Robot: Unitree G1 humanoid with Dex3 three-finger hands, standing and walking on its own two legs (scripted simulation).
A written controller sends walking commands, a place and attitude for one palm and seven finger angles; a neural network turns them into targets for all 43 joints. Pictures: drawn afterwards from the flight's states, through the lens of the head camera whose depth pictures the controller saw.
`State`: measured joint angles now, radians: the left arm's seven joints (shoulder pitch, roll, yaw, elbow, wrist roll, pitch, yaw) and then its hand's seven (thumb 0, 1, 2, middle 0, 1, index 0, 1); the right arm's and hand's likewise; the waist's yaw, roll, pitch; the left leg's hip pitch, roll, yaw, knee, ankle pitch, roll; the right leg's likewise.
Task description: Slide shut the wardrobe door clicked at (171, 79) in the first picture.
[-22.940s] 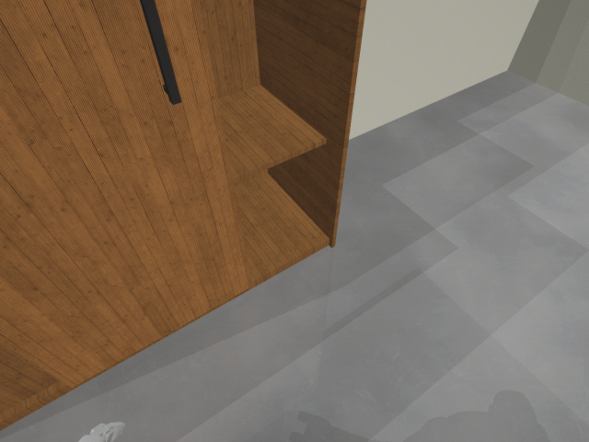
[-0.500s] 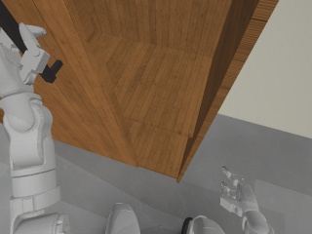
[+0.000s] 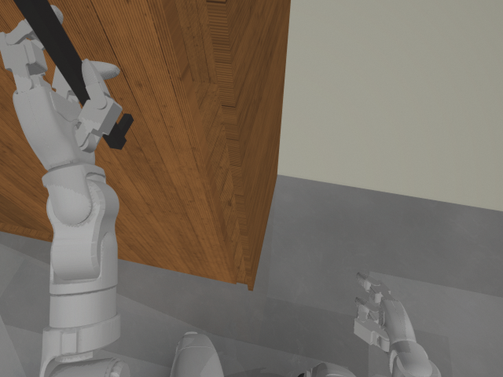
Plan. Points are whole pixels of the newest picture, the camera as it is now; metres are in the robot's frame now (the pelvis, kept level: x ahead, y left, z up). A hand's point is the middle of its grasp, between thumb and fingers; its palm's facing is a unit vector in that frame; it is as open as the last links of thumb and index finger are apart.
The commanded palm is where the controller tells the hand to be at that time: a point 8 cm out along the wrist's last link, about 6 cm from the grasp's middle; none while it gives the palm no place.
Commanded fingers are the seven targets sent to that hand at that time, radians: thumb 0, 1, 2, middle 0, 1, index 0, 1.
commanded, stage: step sideways, sliding the door along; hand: left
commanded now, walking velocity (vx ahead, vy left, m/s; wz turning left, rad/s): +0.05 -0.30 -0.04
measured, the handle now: (60, 22) +0.38 +0.26 +0.30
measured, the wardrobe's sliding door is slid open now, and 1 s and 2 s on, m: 0.04 0.00 0.00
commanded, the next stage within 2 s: stop walking and hold the door there in 0.30 s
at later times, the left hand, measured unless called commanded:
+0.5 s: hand (140, 108) +0.34 +0.18 +0.23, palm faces +0.59 -0.80 -0.14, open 7.5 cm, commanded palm +0.29 +0.20 +0.22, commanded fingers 0.00 0.90 0.90 -0.45 -1.40 -0.45 -1.40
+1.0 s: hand (129, 108) +0.34 +0.19 +0.24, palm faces +0.57 -0.78 -0.25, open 7.6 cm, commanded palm +0.29 +0.21 +0.22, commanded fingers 0.00 0.90 0.90 -0.45 -1.40 -0.45 -1.40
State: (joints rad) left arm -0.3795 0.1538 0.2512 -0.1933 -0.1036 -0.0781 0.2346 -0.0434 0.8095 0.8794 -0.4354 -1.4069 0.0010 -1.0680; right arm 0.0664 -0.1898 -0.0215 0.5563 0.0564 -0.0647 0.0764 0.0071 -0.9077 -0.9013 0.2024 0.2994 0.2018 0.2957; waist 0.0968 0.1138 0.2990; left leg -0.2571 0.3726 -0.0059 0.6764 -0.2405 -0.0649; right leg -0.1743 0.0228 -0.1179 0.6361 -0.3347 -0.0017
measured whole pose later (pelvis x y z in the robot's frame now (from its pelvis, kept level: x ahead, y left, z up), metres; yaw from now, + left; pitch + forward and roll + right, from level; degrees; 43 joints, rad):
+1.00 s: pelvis +0.01 -0.12 +0.03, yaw -6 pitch -1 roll -1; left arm -0.08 0.49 0.49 0.18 -0.06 -0.14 0.18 -0.10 0.64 0.82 -0.45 -1.40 -0.07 -1.19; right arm 0.23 -0.28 -0.01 0.66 0.05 -0.04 -0.08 0.01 -0.91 -0.90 0.20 0.30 0.20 0.30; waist 0.00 0.05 -0.06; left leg -0.22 0.01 0.11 0.45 -0.22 0.05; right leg -0.19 0.03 -0.01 0.41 -0.21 -0.02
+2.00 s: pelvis -0.02 -0.02 +0.03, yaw -5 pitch -1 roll -2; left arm -0.18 0.32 0.27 -0.07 -0.10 -0.07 0.19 -0.07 0.71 0.79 -0.46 -1.41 -0.03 -1.18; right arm 0.20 -0.22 0.00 0.62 0.04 -0.03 -0.06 0.01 -0.91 -0.90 0.20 0.30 0.20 0.30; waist 0.02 0.05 0.04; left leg -0.29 -0.11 0.13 0.48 -0.15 -0.13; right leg -0.23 -0.04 -0.07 0.53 -0.37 -0.07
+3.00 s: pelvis +0.00 -0.03 +0.03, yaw -10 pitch +0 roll +0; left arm -0.03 0.35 0.37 -0.03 -0.10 -0.10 0.19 -0.08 0.68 0.81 -0.46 -1.41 -0.05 -1.23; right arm 0.19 -0.26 0.02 0.68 0.04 0.00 -0.09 0.01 -0.91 -0.90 0.20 0.30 0.20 0.30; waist 0.01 0.06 -0.07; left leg -0.21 -0.02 -0.04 0.43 -0.21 0.01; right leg -0.17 0.09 -0.01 0.37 -0.20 -0.07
